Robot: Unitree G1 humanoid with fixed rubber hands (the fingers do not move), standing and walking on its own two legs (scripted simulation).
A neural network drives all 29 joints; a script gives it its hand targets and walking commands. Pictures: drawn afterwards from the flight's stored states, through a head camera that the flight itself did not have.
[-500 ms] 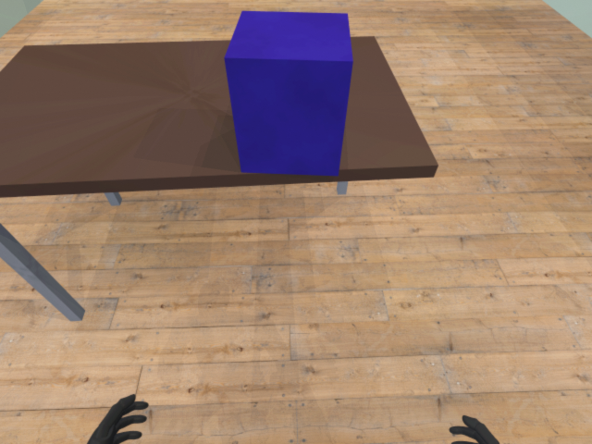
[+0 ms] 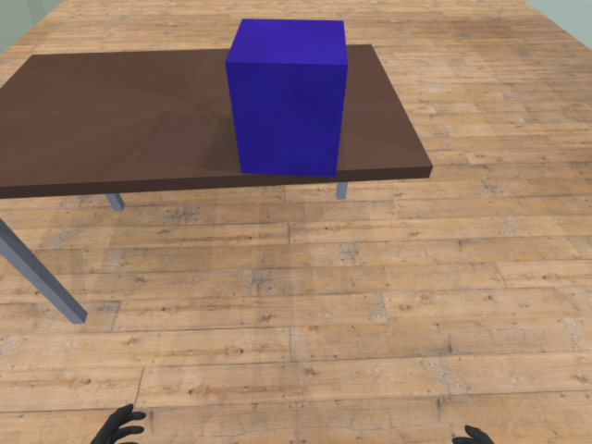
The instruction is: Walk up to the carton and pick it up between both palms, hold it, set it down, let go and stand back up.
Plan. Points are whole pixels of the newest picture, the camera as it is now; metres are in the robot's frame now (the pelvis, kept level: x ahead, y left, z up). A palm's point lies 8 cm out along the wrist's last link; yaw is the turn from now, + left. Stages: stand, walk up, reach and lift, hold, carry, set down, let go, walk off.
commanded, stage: stand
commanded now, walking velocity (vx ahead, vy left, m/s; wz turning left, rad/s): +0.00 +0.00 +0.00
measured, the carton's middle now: (290, 100) +0.76 +0.01 +0.07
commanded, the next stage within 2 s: walk up in 0.70 s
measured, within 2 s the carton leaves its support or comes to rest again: neither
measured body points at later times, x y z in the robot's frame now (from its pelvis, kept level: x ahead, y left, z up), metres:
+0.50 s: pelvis -0.01 -0.02 +0.00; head -0.01 -0.03 +0.45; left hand +0.11 +0.26 -0.09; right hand +0.08 -0.28 -0.13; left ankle +0.02 +0.12 -0.72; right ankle +0.01 -0.12 -0.72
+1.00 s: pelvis -0.01 -0.02 +0.01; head -0.01 -0.03 +0.46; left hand +0.09 +0.26 -0.09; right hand +0.07 -0.29 -0.13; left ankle +0.01 +0.12 -0.70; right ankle +0.01 -0.12 -0.71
